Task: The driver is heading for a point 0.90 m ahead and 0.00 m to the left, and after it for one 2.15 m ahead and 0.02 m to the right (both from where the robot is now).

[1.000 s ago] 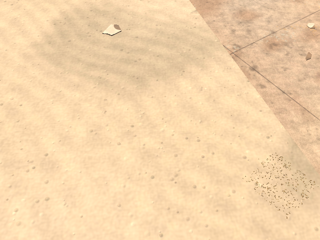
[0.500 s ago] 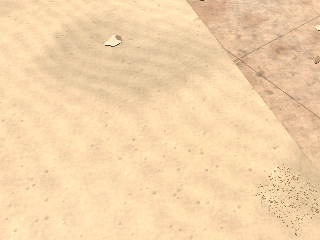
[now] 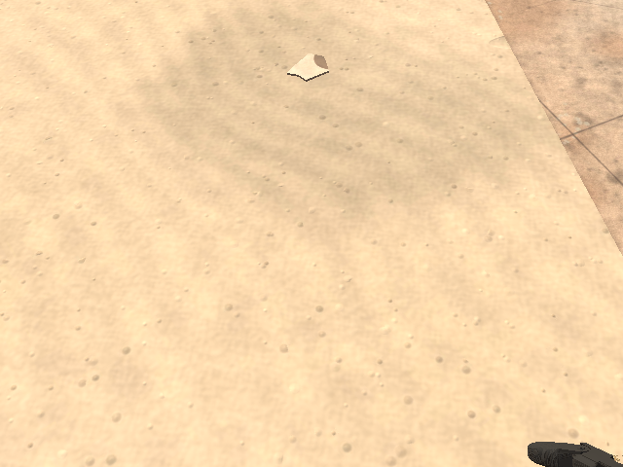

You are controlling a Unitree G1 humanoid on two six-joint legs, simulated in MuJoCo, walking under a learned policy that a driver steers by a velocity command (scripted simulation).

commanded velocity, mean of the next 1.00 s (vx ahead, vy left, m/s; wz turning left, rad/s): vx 0.50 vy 0.00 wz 0.17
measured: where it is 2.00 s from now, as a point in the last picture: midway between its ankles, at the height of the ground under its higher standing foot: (306, 269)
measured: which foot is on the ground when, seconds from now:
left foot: down 0.00-0.46, up 0.48-0.98, down 1.00-1.00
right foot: up 0.00-0.44, down 0.46-1.00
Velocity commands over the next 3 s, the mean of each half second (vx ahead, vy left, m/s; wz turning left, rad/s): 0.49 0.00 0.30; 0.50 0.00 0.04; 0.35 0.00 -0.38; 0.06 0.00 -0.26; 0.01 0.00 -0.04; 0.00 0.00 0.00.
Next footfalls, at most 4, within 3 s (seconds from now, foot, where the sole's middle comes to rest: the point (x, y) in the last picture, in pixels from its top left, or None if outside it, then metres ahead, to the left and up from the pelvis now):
0.46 right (398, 460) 0.46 -0.12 -0.75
1.00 left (267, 339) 0.72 0.17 -0.75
1.48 right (357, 256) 0.96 -0.05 -0.75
1.90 left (260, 257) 0.96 0.20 -0.75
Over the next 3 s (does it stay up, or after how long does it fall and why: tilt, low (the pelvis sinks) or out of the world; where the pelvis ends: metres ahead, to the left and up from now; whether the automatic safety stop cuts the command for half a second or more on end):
stays up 0.92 0.10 0.03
